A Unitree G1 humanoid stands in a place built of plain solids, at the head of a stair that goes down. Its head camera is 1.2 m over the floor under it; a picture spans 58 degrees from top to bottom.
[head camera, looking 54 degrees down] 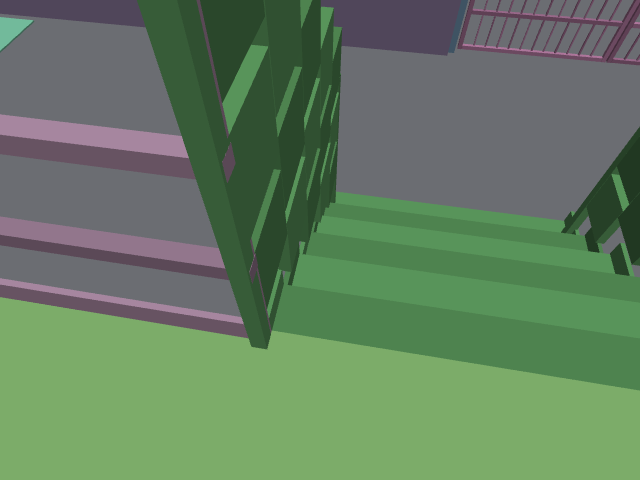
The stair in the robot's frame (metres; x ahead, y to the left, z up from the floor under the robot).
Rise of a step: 0.18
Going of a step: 0.26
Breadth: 1.62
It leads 10 degrees to the right of straight ahead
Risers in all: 7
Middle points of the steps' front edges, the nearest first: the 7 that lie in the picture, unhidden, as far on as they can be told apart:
0.41 -0.60 0.00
0.67 -0.64 -0.18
0.93 -0.69 -0.36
1.18 -0.73 -0.54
1.44 -0.78 -0.72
1.69 -0.82 -0.90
1.95 -0.87 -1.08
